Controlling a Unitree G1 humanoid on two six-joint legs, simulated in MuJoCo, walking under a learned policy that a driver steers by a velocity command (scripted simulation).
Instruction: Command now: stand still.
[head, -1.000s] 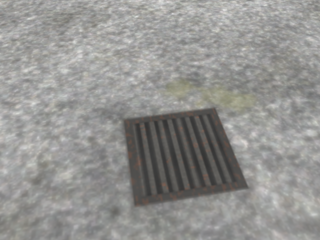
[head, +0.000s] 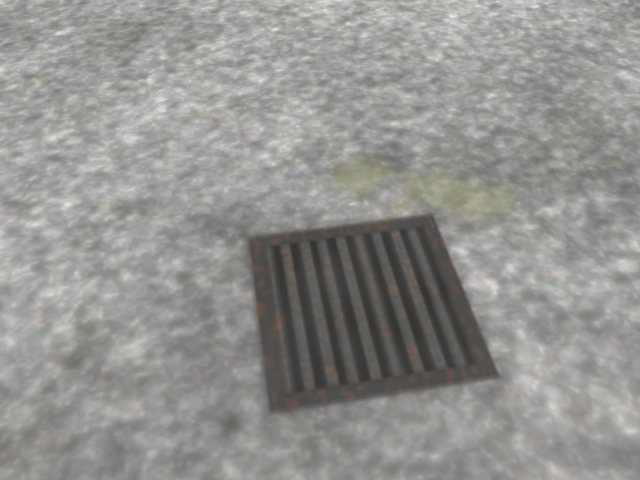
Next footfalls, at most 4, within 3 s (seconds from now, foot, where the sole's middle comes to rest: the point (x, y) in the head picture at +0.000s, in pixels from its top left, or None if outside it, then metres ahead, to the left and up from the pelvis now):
0.80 left None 0.13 0.14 -0.78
1.28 right None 0.48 -0.01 -0.78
1.82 left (268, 362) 0.80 0.16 -0.78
2.40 right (337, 261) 1.11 -0.01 -0.78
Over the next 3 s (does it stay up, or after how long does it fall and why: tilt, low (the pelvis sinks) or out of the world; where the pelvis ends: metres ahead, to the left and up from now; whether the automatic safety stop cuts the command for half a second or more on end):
stays up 1.28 0.09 -0.03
